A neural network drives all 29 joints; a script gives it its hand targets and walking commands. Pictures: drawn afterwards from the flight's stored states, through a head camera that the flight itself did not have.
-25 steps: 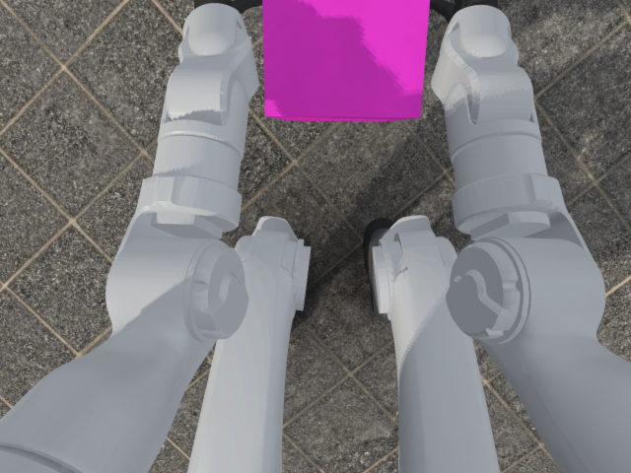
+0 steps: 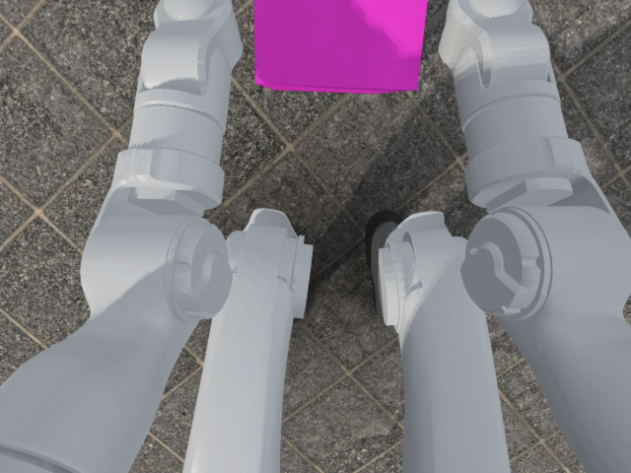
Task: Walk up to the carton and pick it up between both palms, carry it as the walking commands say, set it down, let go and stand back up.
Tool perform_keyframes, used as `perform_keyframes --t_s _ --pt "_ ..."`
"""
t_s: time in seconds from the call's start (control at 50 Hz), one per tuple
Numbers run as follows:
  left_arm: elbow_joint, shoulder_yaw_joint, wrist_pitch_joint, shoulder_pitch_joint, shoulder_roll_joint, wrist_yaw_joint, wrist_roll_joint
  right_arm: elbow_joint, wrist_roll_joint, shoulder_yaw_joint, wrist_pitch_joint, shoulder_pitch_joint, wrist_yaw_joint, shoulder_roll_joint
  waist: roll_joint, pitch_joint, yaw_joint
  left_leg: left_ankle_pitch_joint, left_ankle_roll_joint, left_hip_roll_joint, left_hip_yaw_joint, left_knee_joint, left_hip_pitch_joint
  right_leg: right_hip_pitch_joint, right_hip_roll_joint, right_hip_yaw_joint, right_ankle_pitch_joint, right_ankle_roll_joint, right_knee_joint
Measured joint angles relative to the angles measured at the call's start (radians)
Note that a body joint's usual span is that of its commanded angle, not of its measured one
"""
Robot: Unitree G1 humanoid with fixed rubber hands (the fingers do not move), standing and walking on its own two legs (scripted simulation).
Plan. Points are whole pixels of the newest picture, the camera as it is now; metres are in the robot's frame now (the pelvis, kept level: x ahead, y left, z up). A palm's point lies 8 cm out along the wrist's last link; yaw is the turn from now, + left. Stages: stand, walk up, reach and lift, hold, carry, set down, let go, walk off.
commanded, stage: set down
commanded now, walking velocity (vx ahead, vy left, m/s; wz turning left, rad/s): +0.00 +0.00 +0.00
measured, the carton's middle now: out of the picture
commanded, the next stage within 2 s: none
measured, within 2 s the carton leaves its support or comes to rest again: neither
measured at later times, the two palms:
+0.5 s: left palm (234, 4) +0.53 +0.12 -0.23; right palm out of the picture +0.57 -0.11 -0.20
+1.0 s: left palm out of the picture +0.54 +0.12 -0.23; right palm out of the picture +0.57 -0.12 -0.20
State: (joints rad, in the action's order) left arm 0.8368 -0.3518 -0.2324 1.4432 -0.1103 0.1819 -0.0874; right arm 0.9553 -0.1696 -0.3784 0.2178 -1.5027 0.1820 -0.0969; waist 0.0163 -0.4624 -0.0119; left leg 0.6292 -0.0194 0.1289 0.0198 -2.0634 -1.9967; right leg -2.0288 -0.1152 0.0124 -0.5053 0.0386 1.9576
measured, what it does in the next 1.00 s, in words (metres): stands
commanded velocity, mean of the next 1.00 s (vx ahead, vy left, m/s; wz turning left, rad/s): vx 0.00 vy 0.00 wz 0.00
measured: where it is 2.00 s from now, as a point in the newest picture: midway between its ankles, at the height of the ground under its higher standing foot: (331, 293)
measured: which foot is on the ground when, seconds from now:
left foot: down 0.00-1.00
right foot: down 0.00-1.00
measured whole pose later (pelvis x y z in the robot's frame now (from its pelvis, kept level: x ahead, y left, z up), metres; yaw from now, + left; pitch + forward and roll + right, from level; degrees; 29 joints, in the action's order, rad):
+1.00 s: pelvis +0.01 -0.01 -0.03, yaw +1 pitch +33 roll -2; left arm 0.89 -0.35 -0.23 1.47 -0.14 0.11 -0.07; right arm 0.93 -0.16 -0.39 0.21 -1.57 0.13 -0.13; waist 0.01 -0.52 0.01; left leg 0.66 0.00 0.13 0.01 -2.17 -2.07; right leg -2.13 -0.12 0.02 -0.53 0.02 2.08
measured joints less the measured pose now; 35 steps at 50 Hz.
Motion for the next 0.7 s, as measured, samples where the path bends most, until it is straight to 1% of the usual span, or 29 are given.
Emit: perform_keyframes --t_s 0.04,0.1,0.12,0.14,0.16,0.22,0.26,0.28,0.32,0.34,0.38,0.44,0.48,0.5,0.58,0.7 --pt "0.018 0.000 -0.009 0.002 -0.003 -0.019 -0.005 0.011 -0.014 -0.006 0.008 0.026 -0.023 0.000 0.000 0.002 0.000 0.002 0.000 0.000 0.000 -0.003 -0.013 -0.014 0.000 0.000 -0.001 0.000 0.004" --pt "0.021 0.000 -0.008 0.007 -0.004 -0.029 -0.005 -0.002 -0.009 -0.006 0.009 0.070 -0.030 0.013 0.000 -0.021 0.000 0.005 0.000 0.001 0.000 -0.007 -0.025 -0.028 0.000 0.001 -0.004 0.000 0.010" --pt "0.017 -0.001 0.002 0.010 -0.006 -0.024 -0.005 -0.011 0.013 -0.005 0.012 0.074 -0.033 0.013 0.000 -0.037 0.001 0.006 0.000 0.001 0.000 -0.010 -0.025 -0.029 0.000 0.001 -0.005 0.000 0.015" --pt "0.013 0.000 0.014 0.011 -0.009 -0.033 -0.005 -0.001 0.050 0.005 0.024 0.052 -0.053 0.003 0.000 -0.050 0.003 0.006 0.000 0.002 0.000 -0.014 -0.025 -0.029 -0.001 0.001 -0.005 0.000 0.019" --pt "0.011 0.000 0.026 0.018 -0.009 -0.032 -0.005 -0.003 0.078 0.017 0.039 0.028 -0.053 -0.012 0.000 -0.062 0.003 0.005 0.000 0.002 0.000 -0.019 -0.025 -0.030 -0.001 0.001 -0.005 0.000 0.024" --pt "0.009 0.000 0.041 0.028 -0.009 -0.017 0.008 -0.078 0.139 0.051 0.036 0.000 -0.016 -0.037 0.000 -0.066 0.000 0.009 0.000 0.003 0.000 -0.042 -0.037 -0.043 -0.001 0.005 -0.006 0.000 0.047" --pt "0.009 0.000 0.041 0.029 -0.008 -0.012 0.009 -0.087 0.141 0.051 0.010 -0.035 0.008 -0.039 0.000 -0.064 0.001 0.014 0.000 0.003 0.000 -0.058 -0.037 -0.045 -0.001 0.008 -0.008 0.000 0.063" --pt "0.011 0.000 0.039 0.029 -0.008 -0.010 0.009 -0.081 0.141 0.051 0.003 -0.055 0.015 -0.041 0.000 -0.062 0.001 0.015 0.001 0.003 0.000 -0.064 -0.037 -0.045 -0.001 0.009 -0.009 0.000 0.068" --pt "0.029 -0.001 0.028 0.029 -0.012 -0.004 0.009 -0.043 0.133 0.052 -0.009 -0.096 0.006 -0.048 0.000 -0.059 0.002 0.016 0.002 0.003 0.000 -0.071 -0.037 -0.046 -0.001 0.010 -0.009 0.000 0.076" --pt "0.042 -0.001 0.020 0.029 -0.015 -0.006 0.009 -0.019 0.117 0.052 -0.013 -0.113 0.000 -0.050 0.000 -0.057 0.003 0.016 0.003 0.003 -0.001 -0.072 -0.038 -0.048 -0.001 0.010 -0.009 0.000 0.078" --pt "0.065 -0.001 -0.004 0.029 -0.022 -0.015 0.009 0.024 0.058 0.031 -0.015 -0.132 -0.009 -0.042 0.000 -0.056 0.005 0.017 0.004 0.003 -0.001 -0.073 -0.042 -0.052 -0.001 0.010 -0.009 -0.001 0.078" --pt "0.074 0.000 -0.042 0.026 -0.025 -0.031 0.009 0.046 0.004 -0.005 -0.014 -0.109 -0.017 -0.031 0.000 -0.057 0.006 0.019 0.004 0.003 -0.001 -0.073 -0.055 -0.066 -0.001 0.010 -0.012 -0.002 0.079" --pt "0.062 0.002 -0.032 0.025 -0.024 -0.066 0.009 0.007 0.002 -0.008 -0.029 -0.079 -0.029 -0.031 0.000 -0.060 0.010 0.021 0.005 0.003 -0.001 -0.074 -0.062 -0.073 -0.001 0.010 -0.013 -0.004 0.080" --pt "0.056 0.002 -0.033 0.025 -0.024 -0.067 0.010 -0.006 0.002 -0.008 -0.024 -0.075 -0.040 -0.034 0.000 -0.060 0.013 0.022 0.005 0.003 -0.001 -0.076 -0.063 -0.075 -0.001 0.010 -0.014 -0.004 0.083" --pt "0.048 0.002 -0.031 0.025 -0.024 -0.049 0.012 -0.032 0.007 -0.008 -0.016 -0.060 -0.044 -0.023 0.000 -0.060 0.024 0.023 0.008 0.003 -0.003 -0.090 -0.063 -0.078 -0.002 0.010 -0.014 -0.005 0.099" --pt "0.049 0.002 -0.030 0.025 -0.024 -0.044 0.012 -0.032 0.007 -0.008 -0.016 -0.054 -0.038 -0.019 0.000 -0.058 0.024 0.024 0.016 0.003 -0.005 -0.099 -0.067 -0.088 -0.003 0.010 -0.013 -0.010 0.114"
